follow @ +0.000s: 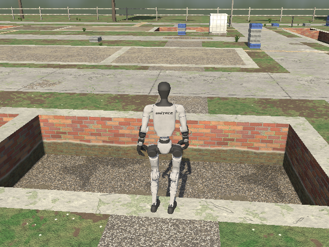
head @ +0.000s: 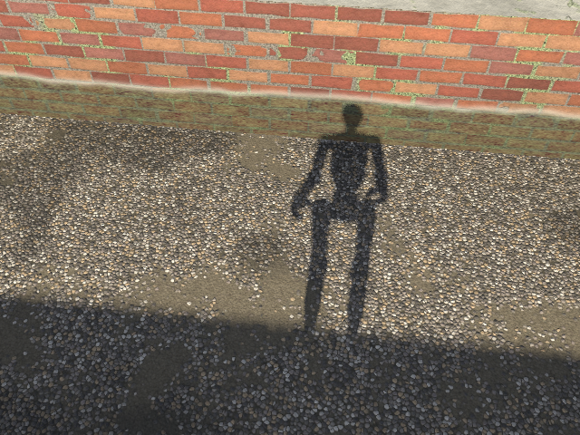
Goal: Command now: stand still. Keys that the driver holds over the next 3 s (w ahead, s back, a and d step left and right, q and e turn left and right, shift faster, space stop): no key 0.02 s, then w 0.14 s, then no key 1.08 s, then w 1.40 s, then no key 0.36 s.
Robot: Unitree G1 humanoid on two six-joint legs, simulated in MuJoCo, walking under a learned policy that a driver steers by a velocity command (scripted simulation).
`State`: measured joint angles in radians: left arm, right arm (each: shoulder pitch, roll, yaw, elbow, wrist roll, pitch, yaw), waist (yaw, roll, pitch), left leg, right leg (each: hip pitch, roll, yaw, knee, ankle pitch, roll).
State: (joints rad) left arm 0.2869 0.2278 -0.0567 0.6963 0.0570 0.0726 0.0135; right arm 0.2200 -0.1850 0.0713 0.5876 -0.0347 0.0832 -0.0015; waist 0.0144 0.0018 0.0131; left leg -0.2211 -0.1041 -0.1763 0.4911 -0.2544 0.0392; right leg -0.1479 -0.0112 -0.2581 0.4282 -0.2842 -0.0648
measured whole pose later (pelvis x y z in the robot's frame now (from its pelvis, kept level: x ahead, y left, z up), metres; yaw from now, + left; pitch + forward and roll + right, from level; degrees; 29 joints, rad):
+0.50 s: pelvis +0.00 +0.00 +0.01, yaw -2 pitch -1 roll +1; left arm 0.22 0.18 -0.03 0.68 0.02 0.08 0.00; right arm 0.14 -0.16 0.05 0.74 -0.01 0.08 0.00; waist -0.01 0.00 0.00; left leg -0.13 -0.09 -0.14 0.32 -0.17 0.03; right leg -0.11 -0.01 -0.21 0.34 -0.23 -0.06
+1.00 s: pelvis +0.00 -0.01 +0.01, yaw -1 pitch -1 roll +0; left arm 0.34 0.23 -0.06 0.73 0.05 0.08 0.01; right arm 0.22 -0.19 0.07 0.64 -0.04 0.08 -0.01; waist 0.03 0.01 0.02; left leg -0.17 -0.08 -0.15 0.41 -0.21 0.03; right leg -0.10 0.01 -0.23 0.33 -0.23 -0.07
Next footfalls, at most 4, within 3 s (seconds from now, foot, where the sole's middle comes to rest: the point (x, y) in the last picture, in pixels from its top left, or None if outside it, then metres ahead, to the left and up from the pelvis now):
none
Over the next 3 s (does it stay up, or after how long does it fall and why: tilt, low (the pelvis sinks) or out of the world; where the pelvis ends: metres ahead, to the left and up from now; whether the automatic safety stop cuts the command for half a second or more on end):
stays up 0.01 0.03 0.01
